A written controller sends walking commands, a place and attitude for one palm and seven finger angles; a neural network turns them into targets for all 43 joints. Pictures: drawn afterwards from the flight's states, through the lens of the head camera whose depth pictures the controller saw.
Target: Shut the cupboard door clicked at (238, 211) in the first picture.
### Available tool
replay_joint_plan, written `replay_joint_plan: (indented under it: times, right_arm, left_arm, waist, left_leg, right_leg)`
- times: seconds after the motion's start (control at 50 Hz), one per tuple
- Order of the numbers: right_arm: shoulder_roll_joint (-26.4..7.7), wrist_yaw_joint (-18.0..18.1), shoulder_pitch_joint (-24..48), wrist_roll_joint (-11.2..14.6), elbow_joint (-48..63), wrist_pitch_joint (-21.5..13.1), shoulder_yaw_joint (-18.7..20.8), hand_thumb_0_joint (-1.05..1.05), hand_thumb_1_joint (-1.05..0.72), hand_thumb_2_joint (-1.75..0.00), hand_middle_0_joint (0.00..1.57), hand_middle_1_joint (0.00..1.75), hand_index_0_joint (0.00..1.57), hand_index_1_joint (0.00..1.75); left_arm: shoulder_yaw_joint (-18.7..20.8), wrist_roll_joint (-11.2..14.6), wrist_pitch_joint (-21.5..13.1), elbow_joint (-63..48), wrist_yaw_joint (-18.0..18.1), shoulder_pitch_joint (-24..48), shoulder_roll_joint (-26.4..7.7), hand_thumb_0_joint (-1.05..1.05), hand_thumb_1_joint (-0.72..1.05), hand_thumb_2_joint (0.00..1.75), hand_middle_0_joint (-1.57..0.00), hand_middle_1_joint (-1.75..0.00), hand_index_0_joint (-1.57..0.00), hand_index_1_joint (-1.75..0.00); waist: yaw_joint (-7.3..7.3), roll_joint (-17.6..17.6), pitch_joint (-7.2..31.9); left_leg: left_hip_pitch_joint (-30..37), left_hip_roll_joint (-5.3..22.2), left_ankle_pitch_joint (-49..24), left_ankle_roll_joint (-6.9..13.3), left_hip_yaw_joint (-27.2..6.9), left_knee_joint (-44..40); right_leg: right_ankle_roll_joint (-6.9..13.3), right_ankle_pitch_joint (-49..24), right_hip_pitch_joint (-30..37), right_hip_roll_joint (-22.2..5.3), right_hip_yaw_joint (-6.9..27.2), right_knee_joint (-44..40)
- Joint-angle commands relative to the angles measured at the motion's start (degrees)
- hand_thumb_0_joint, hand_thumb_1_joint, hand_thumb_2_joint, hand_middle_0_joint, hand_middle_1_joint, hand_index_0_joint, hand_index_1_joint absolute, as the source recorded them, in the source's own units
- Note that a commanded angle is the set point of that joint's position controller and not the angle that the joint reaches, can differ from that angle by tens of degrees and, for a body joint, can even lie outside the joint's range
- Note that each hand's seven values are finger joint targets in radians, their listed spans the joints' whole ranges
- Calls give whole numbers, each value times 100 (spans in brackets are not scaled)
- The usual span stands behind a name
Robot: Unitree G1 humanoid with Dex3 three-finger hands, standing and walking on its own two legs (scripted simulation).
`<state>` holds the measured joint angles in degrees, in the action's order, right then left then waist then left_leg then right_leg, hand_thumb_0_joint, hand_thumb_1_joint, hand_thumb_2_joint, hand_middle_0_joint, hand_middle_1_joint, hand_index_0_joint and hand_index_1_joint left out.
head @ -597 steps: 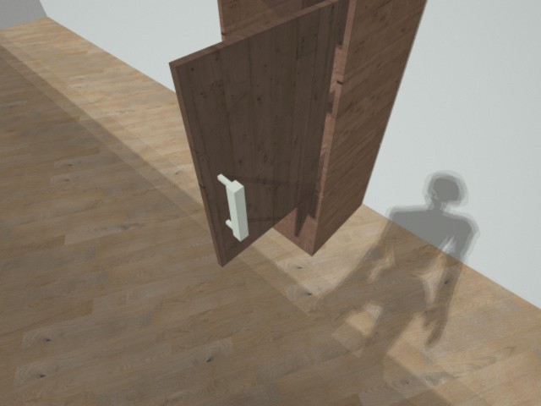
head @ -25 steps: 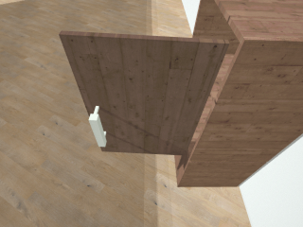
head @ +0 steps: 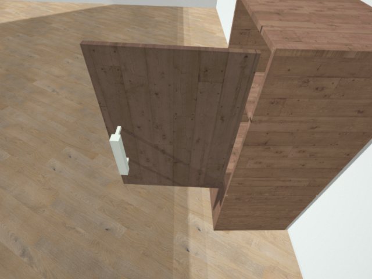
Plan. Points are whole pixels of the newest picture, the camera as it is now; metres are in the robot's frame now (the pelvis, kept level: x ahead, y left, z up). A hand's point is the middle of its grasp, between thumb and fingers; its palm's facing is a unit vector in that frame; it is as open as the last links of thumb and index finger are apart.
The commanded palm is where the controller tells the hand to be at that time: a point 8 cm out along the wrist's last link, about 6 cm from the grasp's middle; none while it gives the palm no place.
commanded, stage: come to a stop and stand still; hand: left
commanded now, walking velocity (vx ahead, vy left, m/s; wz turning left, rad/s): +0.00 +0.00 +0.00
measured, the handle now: (121, 150) +0.51 +0.24 -0.10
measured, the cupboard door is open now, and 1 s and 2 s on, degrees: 87 87 87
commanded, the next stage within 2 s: look again from close up in 0.16 s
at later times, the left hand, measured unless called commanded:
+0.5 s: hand out of the picture +0.00 +0.19 -0.18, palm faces +0.01 -0.98 -0.21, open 7.3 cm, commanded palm none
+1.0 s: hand out of the picture +0.13 +0.20 -0.12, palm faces +0.18 -0.96 -0.21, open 7.3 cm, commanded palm +0.12 +0.24 -0.08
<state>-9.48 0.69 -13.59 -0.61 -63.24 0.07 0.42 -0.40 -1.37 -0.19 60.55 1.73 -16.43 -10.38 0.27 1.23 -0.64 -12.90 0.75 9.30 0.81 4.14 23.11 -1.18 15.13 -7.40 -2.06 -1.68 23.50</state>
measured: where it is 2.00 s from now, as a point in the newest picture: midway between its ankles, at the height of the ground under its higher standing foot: outside the picture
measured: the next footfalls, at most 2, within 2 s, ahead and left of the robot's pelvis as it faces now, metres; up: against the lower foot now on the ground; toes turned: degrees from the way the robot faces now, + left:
none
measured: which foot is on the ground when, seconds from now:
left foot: down 0.00-1.00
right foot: down 0.00-1.00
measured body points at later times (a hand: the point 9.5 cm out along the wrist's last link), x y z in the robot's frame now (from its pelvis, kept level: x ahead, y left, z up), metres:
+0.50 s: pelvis +0.01 +0.01 -0.01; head +0.02 +0.00 +0.44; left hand +0.00 +0.24 -0.16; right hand +0.01 -0.21 -0.17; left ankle +0.04 +0.11 -0.74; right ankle -0.03 -0.13 -0.74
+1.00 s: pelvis +0.02 +0.00 -0.01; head +0.04 +0.01 +0.44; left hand +0.12 +0.25 -0.10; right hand +0.08 -0.24 -0.14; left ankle +0.04 +0.11 -0.74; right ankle -0.02 -0.13 -0.74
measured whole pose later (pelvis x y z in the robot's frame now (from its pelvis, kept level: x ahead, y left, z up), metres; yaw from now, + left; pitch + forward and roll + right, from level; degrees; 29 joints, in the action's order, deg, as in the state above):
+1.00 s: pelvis +0.02 +0.00 -0.01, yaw +0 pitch +0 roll +1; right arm -10.6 3.5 -17.4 1.4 -52.7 -11.2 -0.8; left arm 2.7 5.1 0.4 21.8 3.9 -26.7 -11.7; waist 0.2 1.6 -1.4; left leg -17.0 0.4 14.9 0.8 4.5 31.5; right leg -0.1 20.5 -13.4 -3.1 -1.9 35.8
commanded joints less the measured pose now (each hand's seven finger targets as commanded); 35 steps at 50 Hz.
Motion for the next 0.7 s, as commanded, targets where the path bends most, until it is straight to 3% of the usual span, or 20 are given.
replay_joint_plan:
  times: [0.0, 0.16, 0.18, 0.2, 0.22, 0.24, 0.26, 0.32, 0.36, 0.42, 0.68]
  right_arm:
    - [-565, 20, -302, 11, 97, -109, 84, 0, -90, -90, 20, 30, 20, 30]
    - [-476, 57, -510, 43, -91, -153, 50, 0, -90, -90, 20, 30, 20, 30]
    - [-607, -14, -7, 11, 310, -222, -12, 0, -90, -90, 20, 30, 20, 30]
    - [-328, -42, -371, 23, 452, -113, 13, 0, -90, -90, 20, 30, 20, 30]
    - [-463, -43, -652, -19, 444, -89, 37, 0, -90, -90, 20, 30, 20, 30]
    - [-417, -39, -779, -57, 453, -155, 30, 0, -90, -90, 20, 30, 20, 30]
    - [-442, -25, -748, -36, 507, -168, 15, 0, -90, -90, 20, 30, 20, 30]
    - [-504, 11, -620, -10, 609, -163, 27, 0, -90, -90, 20, 30, 20, 30]
    - [-499, 10, -589, -14, 611, -172, 24, 0, -90, -90, 20, 30, 20, 30]
    - [-523, 7, -580, -3, 545, -170, 33, 0, -90, -90, 20, 30, 20, 30]
    - [-658, 32, -270, -10, 399, -213, 23, 0, -90, -90, 20, 30, 20, 30]
  left_arm:
    - [89, 45, -112, -58, 20, -431, -555, 0, 90, 90, -20, -30, -20, -30]
    - [38, 56, -146, 159, 36, -772, -418, 0, 90, 90, -20, -30, -20, -30]
    - [-25, -67, -269, 285, 231, -857, -407, 0, 90, 90, -20, -30, -20, -30]
    - [54, 33, -258, 20, 184, -600, -722, 0, 90, 90, -20, -30, -20, -30]
    - [61, 24, -229, -44, 149, -431, -635, 0, 90, 90, -20, -30, -20, -30]
    - [85, 5, -247, -88, 133, -488, -547, 0, 90, 90, -20, -30, -20, -30]
    - [66, 34, -236, -42, 115, -630, -484, 0, 90, 90, -20, -30, -20, -30]
    - [27, 39, -182, 34, 94, -714, -294, 0, 90, 90, -20, -30, -20, -30]
    - [29, 32, -170, 9, 88, -653, -297, 0, 90, 90, -20, -30, -20, -30]
    - [37, 38, -149, -23, 88, -604, -336, 0, 90, 90, -20, -30, -20, -30]
    - [103, 45, -128, -133, 73, -330, -608, 0, 90, 90, -20, -30, -20, -30]
  waist:
    - [-28, -42, -405]
    - [-54, -79, -404]
    - [-181, -447, -669]
    - [180, -373, -378]
    - [262, -460, -300]
    - [195, -865, -73]
    - [130, -831, 104]
    - [20, -157, -194]
    - [6, -96, -417]
    - [-3, 95, -438]
    - [-63, -145, -201]
  left_leg:
    - [200, 414, 553, -4, -638, -599]
    - [233, 450, 136, 28, -604, -540]
    - [-240, 524, -491, -125, -446, 653]
    - [-43, 319, 616, -80, -507, 494]
    - [-149, 325, 838, -30, -532, 519]
    - [-143, 391, 289, 29, -630, 435]
    - [-165, 460, 302, 99, -748, 303]
    - [-430, 478, 567, 184, -847, 97]
    - [-464, 449, 453, 179, -801, 39]
    - [-361, 452, 460, 176, -766, -45]
    - [102, 467, -447, 144, -556, -44]
  right_leg:
    - [225, 296, -723, -414, 430, -718]
    - [251, -144, -579, -410, 385, -639]
    - [249, -1344, -781, -649, 656, -603]
    - [377, 548, -1033, -706, 688, -668]
    - [404, 1164, -1163, -505, 533, -377]
    - [432, 461, -921, -417, 335, -90]
    - [420, 422, -732, -316, 302, 44]
    - [369, 453, -723, -246, 266, 112]
    - [347, 352, -788, -265, 281, 114]
    - [306, 346, -809, -289, 291, 81]
    - [243, -511, -489, -386, 358, -30]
